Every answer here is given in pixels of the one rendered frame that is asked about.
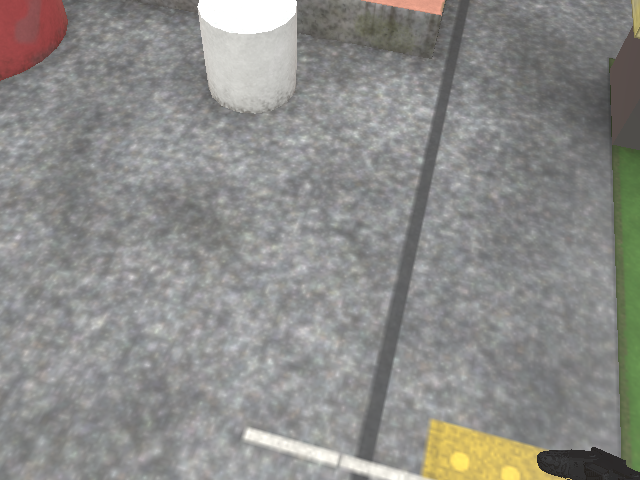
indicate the robot right hand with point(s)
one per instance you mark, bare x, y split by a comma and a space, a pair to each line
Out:
585, 465

